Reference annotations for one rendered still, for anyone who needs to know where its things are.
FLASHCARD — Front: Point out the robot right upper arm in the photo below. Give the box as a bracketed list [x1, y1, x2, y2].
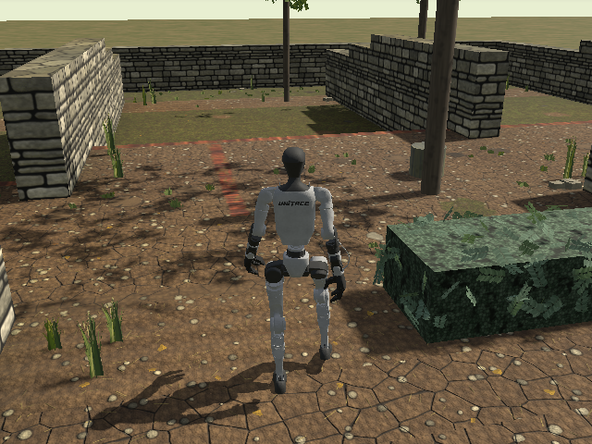
[314, 187, 335, 240]

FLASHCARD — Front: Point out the robot right forearm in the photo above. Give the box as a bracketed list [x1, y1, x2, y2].
[326, 226, 344, 276]

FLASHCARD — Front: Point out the left robot thigh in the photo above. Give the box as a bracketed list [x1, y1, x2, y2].
[265, 260, 286, 334]

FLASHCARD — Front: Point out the robot left forearm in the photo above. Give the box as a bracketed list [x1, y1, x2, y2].
[245, 223, 262, 259]

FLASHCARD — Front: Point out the robot left upper arm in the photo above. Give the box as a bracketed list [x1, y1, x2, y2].
[252, 187, 276, 237]

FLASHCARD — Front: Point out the left robot hand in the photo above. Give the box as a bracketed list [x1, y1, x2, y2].
[244, 255, 265, 275]

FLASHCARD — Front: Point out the right robot shin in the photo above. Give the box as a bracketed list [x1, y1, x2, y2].
[316, 288, 330, 348]

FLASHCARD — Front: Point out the right robot hand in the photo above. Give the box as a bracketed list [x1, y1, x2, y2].
[324, 274, 346, 302]

